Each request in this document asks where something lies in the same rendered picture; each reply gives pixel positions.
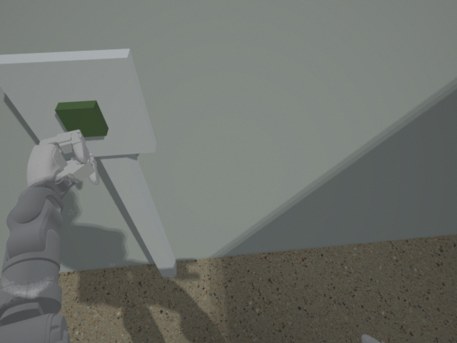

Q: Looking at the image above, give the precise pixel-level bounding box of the robot left forearm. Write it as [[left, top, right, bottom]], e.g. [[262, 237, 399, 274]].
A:
[[0, 187, 64, 327]]

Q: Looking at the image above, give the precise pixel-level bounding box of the panel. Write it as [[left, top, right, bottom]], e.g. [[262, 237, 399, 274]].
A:
[[0, 49, 176, 277]]

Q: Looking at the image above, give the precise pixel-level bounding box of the button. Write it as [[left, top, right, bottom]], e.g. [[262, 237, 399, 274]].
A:
[[55, 101, 109, 137]]

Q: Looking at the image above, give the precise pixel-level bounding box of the robot left hand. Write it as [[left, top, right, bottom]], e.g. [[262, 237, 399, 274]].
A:
[[26, 129, 99, 199]]

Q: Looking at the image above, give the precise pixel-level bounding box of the left robot upper arm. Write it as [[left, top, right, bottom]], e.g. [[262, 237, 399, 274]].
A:
[[0, 313, 71, 343]]

